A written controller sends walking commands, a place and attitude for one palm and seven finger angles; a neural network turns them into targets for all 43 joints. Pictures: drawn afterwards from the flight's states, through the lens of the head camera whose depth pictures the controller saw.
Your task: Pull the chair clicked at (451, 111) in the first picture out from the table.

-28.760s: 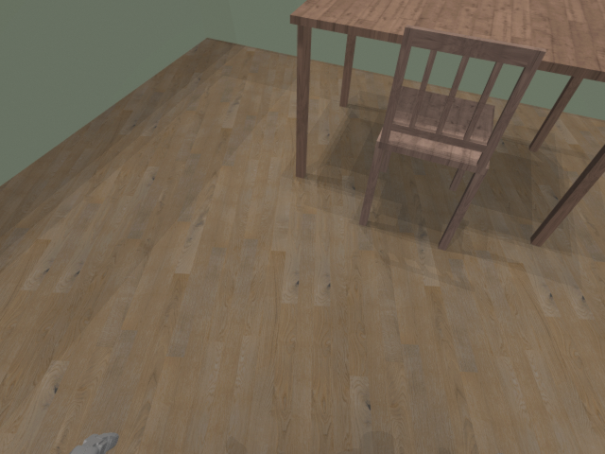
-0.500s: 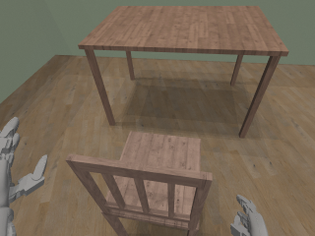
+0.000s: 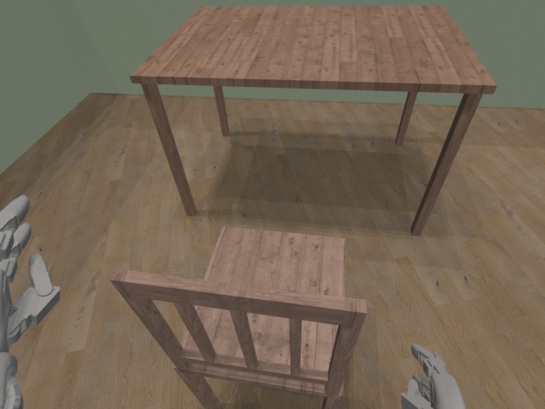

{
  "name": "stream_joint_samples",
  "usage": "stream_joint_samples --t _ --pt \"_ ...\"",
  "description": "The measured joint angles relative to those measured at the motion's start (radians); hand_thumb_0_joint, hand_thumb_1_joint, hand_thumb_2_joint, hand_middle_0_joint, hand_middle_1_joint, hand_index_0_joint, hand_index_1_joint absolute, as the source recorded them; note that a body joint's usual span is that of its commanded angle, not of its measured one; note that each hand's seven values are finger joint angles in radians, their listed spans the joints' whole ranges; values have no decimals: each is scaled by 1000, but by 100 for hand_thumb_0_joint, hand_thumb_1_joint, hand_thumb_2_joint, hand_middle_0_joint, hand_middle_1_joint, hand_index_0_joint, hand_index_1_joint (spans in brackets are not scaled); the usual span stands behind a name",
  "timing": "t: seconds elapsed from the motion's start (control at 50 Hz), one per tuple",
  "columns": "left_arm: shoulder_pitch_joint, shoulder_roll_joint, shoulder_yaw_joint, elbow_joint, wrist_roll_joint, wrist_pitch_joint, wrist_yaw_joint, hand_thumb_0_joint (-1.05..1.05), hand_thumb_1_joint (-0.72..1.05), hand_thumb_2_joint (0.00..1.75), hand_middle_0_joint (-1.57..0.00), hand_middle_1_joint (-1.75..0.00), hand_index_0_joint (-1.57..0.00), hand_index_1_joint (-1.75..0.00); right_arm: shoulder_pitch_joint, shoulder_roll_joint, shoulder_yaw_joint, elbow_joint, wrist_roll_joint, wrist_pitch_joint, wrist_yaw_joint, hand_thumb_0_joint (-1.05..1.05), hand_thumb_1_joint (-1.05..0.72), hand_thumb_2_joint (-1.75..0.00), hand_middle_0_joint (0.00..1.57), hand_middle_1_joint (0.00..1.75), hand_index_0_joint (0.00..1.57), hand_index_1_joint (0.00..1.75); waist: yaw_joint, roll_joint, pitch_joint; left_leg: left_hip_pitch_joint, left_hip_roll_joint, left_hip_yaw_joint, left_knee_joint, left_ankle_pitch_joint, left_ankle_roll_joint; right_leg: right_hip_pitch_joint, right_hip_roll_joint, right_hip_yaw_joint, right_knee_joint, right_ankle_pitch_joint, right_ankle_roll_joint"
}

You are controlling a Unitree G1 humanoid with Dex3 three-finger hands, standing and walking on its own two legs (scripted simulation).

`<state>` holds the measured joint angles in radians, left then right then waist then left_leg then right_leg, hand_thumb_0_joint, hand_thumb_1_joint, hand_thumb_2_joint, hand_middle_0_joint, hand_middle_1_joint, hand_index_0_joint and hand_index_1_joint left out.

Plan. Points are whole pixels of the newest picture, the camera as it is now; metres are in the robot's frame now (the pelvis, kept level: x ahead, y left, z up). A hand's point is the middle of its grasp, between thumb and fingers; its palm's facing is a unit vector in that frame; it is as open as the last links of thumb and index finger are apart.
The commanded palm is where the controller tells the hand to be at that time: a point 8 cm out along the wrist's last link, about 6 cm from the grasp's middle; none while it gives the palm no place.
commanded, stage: step back with the hand held close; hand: left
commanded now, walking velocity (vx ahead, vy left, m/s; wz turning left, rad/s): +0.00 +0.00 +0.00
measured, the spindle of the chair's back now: (245, 339) +0.26 +0.10 -0.11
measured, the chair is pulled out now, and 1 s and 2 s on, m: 0.66 0.66 0.66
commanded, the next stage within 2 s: none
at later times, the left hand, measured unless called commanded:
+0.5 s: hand (35, 333) +0.14 +0.26 +0.16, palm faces +0.41 -0.74 -0.53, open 7.4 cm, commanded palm +0.09 +0.30 +0.18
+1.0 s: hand out of the picture +0.08 +0.28 +0.16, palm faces +0.49 -0.72 -0.48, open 7.4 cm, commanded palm +0.02 +0.31 +0.18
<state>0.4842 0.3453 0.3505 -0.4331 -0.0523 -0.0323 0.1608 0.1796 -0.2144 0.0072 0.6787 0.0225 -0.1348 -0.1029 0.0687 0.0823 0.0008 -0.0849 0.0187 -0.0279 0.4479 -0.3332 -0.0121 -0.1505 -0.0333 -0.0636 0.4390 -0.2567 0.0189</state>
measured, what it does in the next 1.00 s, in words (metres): shifts its weight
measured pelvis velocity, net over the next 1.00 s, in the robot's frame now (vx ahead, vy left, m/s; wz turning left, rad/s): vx -0.11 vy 0.01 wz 0.02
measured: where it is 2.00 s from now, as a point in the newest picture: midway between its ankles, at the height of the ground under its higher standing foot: outside the picture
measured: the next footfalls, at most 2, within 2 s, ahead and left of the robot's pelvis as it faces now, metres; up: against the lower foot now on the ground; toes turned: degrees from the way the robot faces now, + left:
right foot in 1.80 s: -0.12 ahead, -0.13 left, +0.00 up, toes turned -2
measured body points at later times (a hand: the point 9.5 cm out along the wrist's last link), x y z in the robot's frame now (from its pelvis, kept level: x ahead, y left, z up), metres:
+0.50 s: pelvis -0.05 +0.00 +0.00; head -0.03 -0.02 +0.45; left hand +0.12 +0.30 +0.19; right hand +0.11 -0.24 -0.10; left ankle -0.06 +0.13 -0.74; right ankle -0.01 -0.13 -0.74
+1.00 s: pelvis -0.11 +0.01 -0.02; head -0.09 +0.01 +0.43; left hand +0.05 +0.32 +0.18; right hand +0.05 -0.23 -0.10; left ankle -0.06 +0.13 -0.74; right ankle -0.01 -0.13 -0.74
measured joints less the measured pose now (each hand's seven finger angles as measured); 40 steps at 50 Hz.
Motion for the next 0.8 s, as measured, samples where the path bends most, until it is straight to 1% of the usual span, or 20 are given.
stream_joint_samples --t 0.04,0.08,0.12,0.16,0.26,0.3,0.36,0.4,0.46,0.56,0.64,0.7,0.8 --pt "-5 -4 -4 3 0 1 1 2 89 89 -21 -30 -21 -30 -2 0 1 -2 -1 0 1 1 -91 -90 20 30 20 30 1 0 0 0 -1 0 0 1 0 -1 -1 0 1 0 0" --pt "-23 -8 9 15 -6 -19 -8 2 89 89 -21 -30 -21 -30 -6 -5 5 -22 1 14 1 1 -91 -90 20 30 20 30 2 4 6 -9 2 2 3 2 1 -7 3 2 -4 7 0" --pt "-29 -10 32 30 -7 -47 -10 2 89 89 -21 -30 -21 -30 -24 -6 5 -37 -2 39 4 1 -91 -90 20 30 20 30 -10 5 16 -22 3 8 0 10 2 -22 4 8 -11 19 0" --pt "-19 -9 41 32 -5 -57 -11 2 89 89 -21 -30 -21 -30 -40 -7 1 -53 -3 66 7 1 -91 -90 20 30 21 30 -25 3 27 -34 0 16 -10 22 4 -39 1 16 -14 32 1" --pt "45 13 25 -6 2 -63 -17 2 89 89 -21 -30 -21 -30 -51 -12 -20 -85 1 110 3 1 -91 -90 20 30 21 30 -58 -8 46 -70 -14 30 -18 46 10 -88 -11 32 -4 49 8" --pt "71 32 25 -28 1 -67 -18 2 89 89 -21 -30 -21 -30 -47 -10 -29 -90 4 121 -2 1 -91 -90 20 30 20 30 -66 -17 50 -85 -20 31 -13 52 11 -106 -18 33 9 50 9" --pt "101 60 41 -55 -2 -75 -15 2 89 89 -21 -30 -22 -30 -36 -4 -37 -89 9 130 -7 1 -91 -90 20 30 20 30 -70 -31 52 -106 -26 30 0 58 11 -130 -24 34 31 50 9" --pt "110 71 55 -62 -4 -79 -11 2 89 89 -22 -30 -22 -30 -28 1 -39 -85 10 131 -11 1 -91 -90 20 30 20 30 -68 -39 50 -118 -28 28 10 62 9 -142 -26 33 43 52 7" --pt "108 71 66 -63 -5 -80 -2 2 89 89 -22 -30 -22 -30 -15 6 -37 -79 11 126 -14 1 -91 -90 20 30 20 30 -61 -43 43 -140 -25 24 34 64 6 -158 -23 29 56 58 3" --pt "85 39 53 -51 0 -78 14 2 89 89 -21 -30 -22 -30 2 5 -28 -75 7 111 -16 1 -91 -90 20 30 20 30 -49 -40 26 -186 -13 16 82 65 2 -184 -12 21 65 79 -4" --pt "69 25 40 -52 7 -79 21 2 89 89 -21 -30 -21 -30 15 0 -19 -75 3 98 -15 1 -91 -90 20 30 20 30 -45 -51 12 -226 -7 13 117 63 8 -208 -6 18 66 100 -6" --pt "59 26 39 -57 13 -85 27 2 89 89 -21 -30 -21 -30 26 -4 -12 -78 -2 86 -16 1 -91 -90 20 30 20 30 -48 -60 7 -246 -3 12 129 67 12 -220 -2 16 63 99 -5" --pt "55 50 67 -73 23 -105 34 2 89 89 -21 -30 -21 -30 47 1 -8 -97 0 59 -14 1 -91 -90 20 30 20 30 -65 -71 15 -266 -4 4 131 95 13 -232 1 15 65 71 1"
